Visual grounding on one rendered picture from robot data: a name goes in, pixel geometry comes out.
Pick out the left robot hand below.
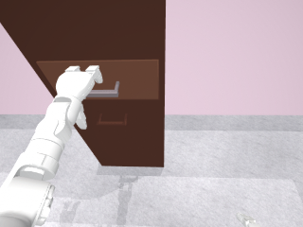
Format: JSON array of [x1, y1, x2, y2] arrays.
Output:
[[56, 65, 103, 130]]

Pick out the handle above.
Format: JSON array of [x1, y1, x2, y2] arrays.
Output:
[[86, 81, 120, 97], [96, 121, 128, 128]]

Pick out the left robot forearm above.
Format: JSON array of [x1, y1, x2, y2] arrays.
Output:
[[0, 94, 81, 200]]

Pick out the right robot hand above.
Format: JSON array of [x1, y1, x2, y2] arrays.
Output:
[[236, 212, 261, 227]]

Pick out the drawer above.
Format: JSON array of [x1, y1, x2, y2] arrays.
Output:
[[36, 59, 159, 99]]

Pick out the robot left upper arm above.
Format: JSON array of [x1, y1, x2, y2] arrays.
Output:
[[0, 175, 56, 227]]

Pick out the cabinet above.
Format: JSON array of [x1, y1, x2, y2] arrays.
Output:
[[0, 0, 166, 167]]

